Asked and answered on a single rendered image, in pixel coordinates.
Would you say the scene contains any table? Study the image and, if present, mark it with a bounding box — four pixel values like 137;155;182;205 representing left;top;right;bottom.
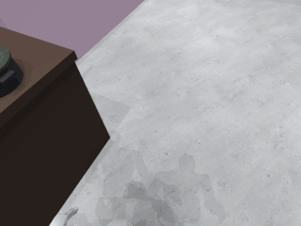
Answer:
0;26;110;226

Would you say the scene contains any left robot hand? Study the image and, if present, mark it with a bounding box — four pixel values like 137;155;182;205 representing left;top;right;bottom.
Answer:
49;206;79;226

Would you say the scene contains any pot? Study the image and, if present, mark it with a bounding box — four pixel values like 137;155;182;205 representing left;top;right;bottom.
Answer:
0;58;24;98

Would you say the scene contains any lid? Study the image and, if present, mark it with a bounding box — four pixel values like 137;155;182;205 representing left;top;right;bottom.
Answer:
0;45;11;72

